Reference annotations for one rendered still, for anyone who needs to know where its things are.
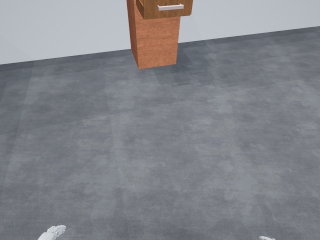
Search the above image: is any cabinet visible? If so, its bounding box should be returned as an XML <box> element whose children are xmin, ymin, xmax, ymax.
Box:
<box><xmin>126</xmin><ymin>0</ymin><xmax>181</xmax><ymax>69</ymax></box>

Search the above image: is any drawer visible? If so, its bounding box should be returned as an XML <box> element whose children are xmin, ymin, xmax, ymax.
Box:
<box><xmin>136</xmin><ymin>0</ymin><xmax>193</xmax><ymax>20</ymax></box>

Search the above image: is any left robot hand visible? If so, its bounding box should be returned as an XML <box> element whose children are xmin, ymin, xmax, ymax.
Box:
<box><xmin>38</xmin><ymin>225</ymin><xmax>66</xmax><ymax>240</ymax></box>

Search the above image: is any handle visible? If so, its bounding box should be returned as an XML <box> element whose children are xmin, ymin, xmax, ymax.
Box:
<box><xmin>157</xmin><ymin>4</ymin><xmax>184</xmax><ymax>11</ymax></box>

